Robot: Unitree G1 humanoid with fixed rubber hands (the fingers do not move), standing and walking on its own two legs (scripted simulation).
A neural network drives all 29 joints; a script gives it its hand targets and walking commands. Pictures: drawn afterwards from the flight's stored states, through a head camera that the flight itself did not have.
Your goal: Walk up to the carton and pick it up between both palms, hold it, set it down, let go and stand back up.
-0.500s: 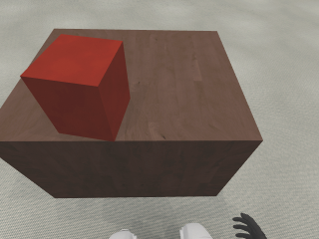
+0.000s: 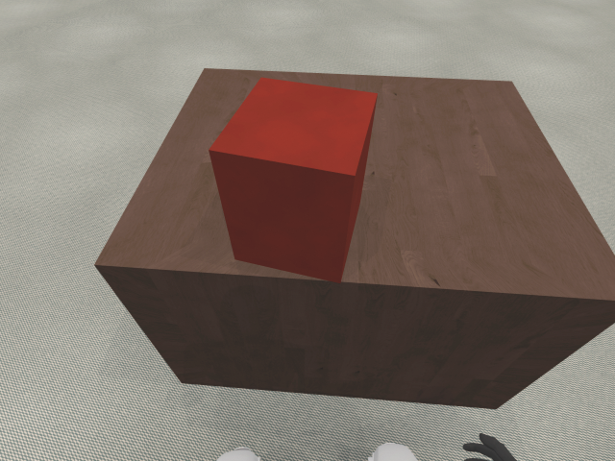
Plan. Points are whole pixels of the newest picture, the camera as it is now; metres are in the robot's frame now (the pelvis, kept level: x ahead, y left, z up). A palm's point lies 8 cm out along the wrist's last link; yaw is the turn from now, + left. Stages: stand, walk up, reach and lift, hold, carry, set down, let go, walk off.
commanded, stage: walk up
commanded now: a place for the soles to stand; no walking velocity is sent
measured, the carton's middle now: (301, 182) +0.55 +0.01 +0.04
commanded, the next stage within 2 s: none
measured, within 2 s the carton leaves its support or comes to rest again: neither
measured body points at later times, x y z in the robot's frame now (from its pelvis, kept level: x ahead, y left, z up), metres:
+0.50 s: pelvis +0.04 +0.11 +0.03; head +0.05 +0.11 +0.48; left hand +0.15 +0.36 -0.09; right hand +0.09 -0.15 -0.09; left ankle +0.06 +0.18 -0.69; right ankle +0.06 -0.06 -0.69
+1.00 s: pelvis +0.05 +0.09 +0.03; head +0.07 +0.08 +0.48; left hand +0.19 +0.33 -0.08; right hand +0.11 -0.18 -0.09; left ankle +0.06 +0.18 -0.69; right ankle +0.06 -0.07 -0.69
